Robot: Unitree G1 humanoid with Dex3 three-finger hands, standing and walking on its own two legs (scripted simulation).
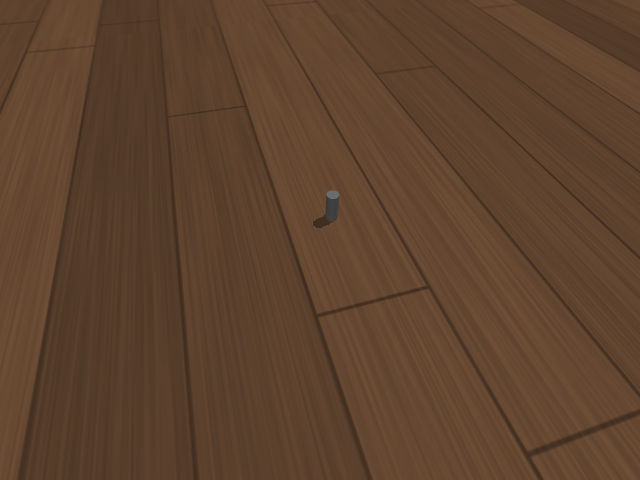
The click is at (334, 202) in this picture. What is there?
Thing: slim round
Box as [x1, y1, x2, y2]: [325, 190, 338, 221]
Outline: 333,190 328,191 326,194 325,217 327,220 330,221 335,220 337,215 338,193
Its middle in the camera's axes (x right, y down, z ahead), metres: +0.06 -0.13 +1.68
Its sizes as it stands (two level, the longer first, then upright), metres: 0.054 0.054 0.139
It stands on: the floor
